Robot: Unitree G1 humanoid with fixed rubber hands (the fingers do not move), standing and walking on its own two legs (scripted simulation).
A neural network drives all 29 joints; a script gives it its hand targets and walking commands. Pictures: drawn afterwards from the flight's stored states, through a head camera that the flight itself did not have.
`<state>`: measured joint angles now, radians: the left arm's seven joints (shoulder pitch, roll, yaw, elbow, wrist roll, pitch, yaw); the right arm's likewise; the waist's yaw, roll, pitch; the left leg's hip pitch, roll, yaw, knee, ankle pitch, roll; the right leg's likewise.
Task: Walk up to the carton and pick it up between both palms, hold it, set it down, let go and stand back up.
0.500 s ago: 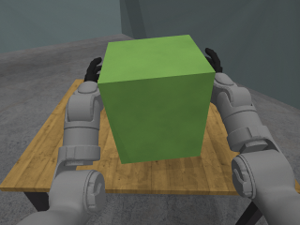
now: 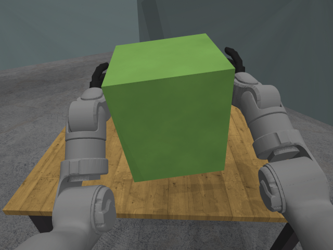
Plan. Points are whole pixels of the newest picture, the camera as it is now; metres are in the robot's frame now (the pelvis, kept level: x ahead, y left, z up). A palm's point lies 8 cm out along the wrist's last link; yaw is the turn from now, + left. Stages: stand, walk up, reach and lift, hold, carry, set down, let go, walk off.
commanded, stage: hold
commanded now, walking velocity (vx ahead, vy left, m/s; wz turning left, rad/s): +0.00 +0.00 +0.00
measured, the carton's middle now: (170, 107) +0.36 -0.01 +0.24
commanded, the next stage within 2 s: none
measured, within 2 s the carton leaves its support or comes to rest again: neither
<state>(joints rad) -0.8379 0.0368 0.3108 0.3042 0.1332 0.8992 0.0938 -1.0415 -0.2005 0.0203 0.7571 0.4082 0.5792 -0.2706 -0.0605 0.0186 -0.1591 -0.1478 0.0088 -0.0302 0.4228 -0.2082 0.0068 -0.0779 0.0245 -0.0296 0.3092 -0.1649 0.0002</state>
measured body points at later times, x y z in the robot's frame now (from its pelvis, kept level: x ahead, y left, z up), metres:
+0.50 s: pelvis +0.00 +0.00 +0.00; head -0.09 +0.01 +0.44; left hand +0.38 +0.15 +0.27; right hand +0.39 -0.15 +0.30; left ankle +0.02 +0.11 -0.75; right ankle +0.01 -0.12 -0.75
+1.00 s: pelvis +0.00 +0.00 +0.00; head -0.09 +0.01 +0.44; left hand +0.38 +0.15 +0.28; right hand +0.39 -0.15 +0.30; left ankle +0.02 +0.11 -0.75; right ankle +0.01 -0.12 -0.75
